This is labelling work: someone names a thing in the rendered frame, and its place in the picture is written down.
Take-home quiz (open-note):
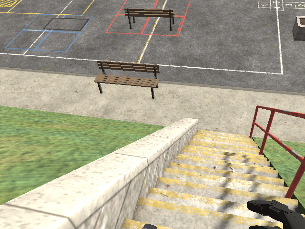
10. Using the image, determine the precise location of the robot right hand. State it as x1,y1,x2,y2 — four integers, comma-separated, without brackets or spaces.
247,199,305,229

